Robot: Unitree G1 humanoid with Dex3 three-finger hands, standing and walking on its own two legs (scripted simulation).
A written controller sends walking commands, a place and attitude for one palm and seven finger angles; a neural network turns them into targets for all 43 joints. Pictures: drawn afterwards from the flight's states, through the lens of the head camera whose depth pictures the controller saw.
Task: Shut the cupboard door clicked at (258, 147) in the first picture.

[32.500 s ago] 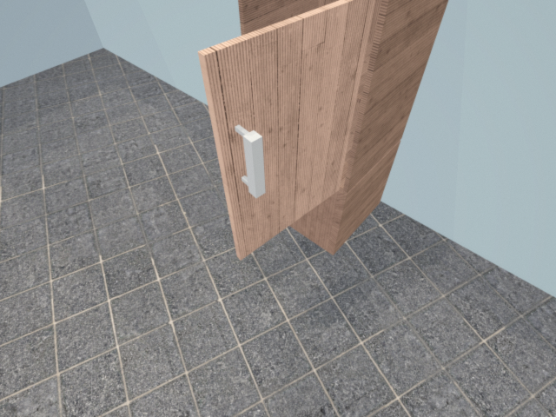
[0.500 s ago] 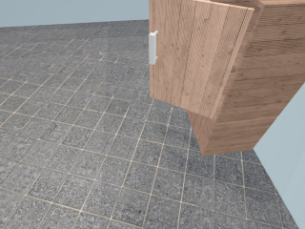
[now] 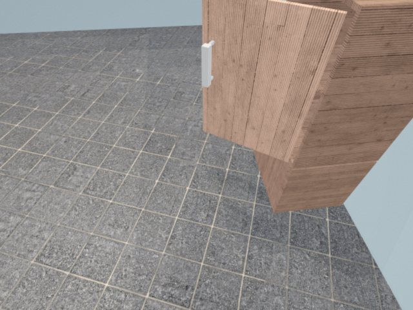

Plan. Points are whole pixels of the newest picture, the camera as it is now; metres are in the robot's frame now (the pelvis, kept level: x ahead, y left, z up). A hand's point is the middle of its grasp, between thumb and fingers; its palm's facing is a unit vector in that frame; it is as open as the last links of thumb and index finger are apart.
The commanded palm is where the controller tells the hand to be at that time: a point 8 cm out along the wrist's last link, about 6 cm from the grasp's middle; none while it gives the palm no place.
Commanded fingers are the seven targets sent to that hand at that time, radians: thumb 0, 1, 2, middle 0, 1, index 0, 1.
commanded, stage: walk to a spot facing it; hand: left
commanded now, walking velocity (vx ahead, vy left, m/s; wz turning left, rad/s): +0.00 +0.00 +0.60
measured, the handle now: (209, 63) +0.90 +0.02 +0.02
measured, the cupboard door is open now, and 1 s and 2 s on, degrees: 55 55 55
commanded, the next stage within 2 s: turn to face it in 1.72 s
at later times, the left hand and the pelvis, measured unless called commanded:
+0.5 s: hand out of the picture +0.01 +0.28 -0.18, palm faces +0.29 -0.92 -0.26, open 7.4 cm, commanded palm none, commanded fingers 0.00 0.90 0.90 -0.20 -0.30 -0.20 -0.30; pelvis -0.01 +0.05 -0.01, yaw +18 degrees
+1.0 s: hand out of the picture -0.06 +0.22 -0.18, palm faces +0.61 -0.76 -0.23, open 7.4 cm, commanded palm none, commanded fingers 0.00 0.90 0.90 -0.20 -0.30 -0.20 -0.30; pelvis +0.00 +0.02 -0.01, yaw +40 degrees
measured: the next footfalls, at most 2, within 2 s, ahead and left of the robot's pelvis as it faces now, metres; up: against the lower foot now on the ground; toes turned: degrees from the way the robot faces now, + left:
left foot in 0.30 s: +0.05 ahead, +0.17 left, +0.00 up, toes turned +18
right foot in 0.70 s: +0.09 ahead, -0.10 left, +0.00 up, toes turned +26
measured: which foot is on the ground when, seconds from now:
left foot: down 0.00-0.04, up 0.06-0.28, down 0.30-0.70, up 0.72-1.00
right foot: down 0.00-0.30, up 0.32-0.68, down 0.70-1.00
